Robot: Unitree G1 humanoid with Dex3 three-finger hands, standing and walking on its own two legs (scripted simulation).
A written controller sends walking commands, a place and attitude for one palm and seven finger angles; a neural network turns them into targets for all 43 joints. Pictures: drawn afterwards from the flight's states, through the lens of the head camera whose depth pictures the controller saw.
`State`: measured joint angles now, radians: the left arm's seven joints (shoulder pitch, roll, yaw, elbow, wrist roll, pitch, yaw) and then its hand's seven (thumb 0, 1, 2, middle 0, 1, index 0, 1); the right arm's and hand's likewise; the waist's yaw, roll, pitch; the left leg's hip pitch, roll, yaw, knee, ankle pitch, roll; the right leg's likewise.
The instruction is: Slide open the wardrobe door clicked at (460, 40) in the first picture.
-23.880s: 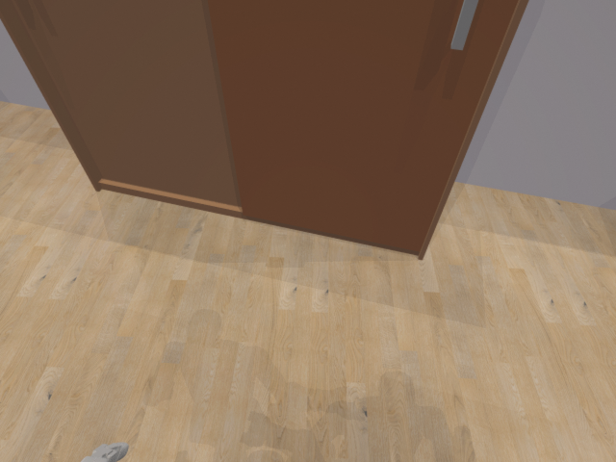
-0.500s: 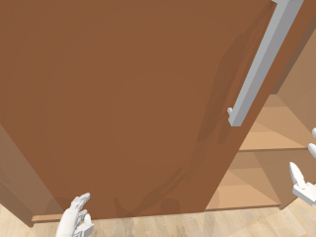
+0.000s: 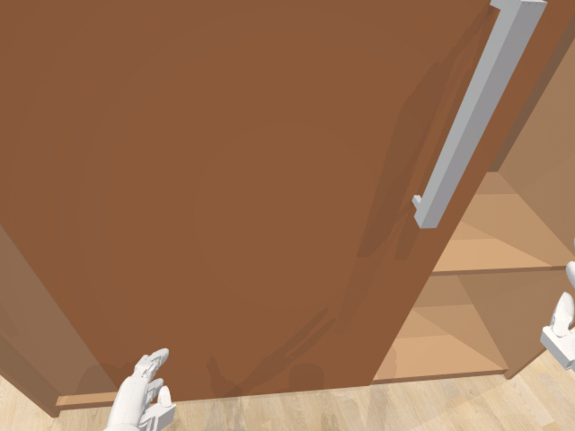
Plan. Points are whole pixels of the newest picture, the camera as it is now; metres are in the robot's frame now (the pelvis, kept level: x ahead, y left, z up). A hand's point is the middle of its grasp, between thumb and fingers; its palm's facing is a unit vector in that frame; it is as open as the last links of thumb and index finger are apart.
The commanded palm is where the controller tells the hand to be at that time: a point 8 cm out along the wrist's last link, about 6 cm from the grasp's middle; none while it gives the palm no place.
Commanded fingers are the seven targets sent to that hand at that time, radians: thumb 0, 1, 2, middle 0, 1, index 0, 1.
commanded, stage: step back with the hand held close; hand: right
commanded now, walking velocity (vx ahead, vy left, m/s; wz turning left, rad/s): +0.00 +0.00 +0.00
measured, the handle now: (456, 128) +0.43 -0.23 +0.26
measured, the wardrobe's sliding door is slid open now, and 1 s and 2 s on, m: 0.53 0.53 0.53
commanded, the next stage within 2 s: stop stepping back and stand still in 1.32 s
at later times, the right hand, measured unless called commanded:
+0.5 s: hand (569, 346) +0.17 -0.28 +0.15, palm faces +0.36 +0.79 -0.50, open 7.4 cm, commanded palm +0.11 -0.32 +0.17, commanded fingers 0.00 -0.90 -0.90 0.20 0.30 0.20 0.30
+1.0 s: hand out of the picture +0.11 -0.29 +0.16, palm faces +0.47 +0.75 -0.46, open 7.4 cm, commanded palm +0.04 -0.33 +0.17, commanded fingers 0.00 -0.90 -0.90 0.20 0.30 0.20 0.30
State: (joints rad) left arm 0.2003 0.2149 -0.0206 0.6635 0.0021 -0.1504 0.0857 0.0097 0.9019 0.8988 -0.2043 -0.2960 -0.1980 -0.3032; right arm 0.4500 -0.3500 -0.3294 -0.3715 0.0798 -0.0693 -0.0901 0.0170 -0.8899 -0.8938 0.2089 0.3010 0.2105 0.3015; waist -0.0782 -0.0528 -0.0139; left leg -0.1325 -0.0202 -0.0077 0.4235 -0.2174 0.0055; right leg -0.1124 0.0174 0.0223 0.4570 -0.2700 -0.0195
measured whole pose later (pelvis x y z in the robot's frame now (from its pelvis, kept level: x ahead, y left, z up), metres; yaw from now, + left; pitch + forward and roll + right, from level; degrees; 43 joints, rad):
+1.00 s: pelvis -0.10 -0.03 -0.03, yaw +0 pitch -1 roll +1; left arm 0.24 0.22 0.01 0.57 0.01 -0.12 0.07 0.01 0.90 0.90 -0.21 -0.30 -0.20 -0.30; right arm 0.43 -0.41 -0.49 -0.49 -0.02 -0.31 -0.12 0.02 -0.89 -0.89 0.21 0.30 0.21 0.30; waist -0.01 0.04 0.06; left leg -0.47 -0.02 -0.07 0.67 -0.18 -0.04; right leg -0.47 0.03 -0.03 0.76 -0.34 -0.07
